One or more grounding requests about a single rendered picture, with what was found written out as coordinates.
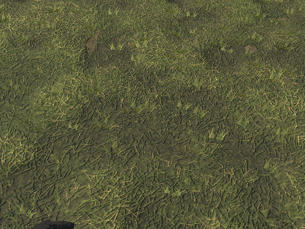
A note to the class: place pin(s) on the left robot hand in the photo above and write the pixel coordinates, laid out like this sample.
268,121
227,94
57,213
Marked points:
47,224

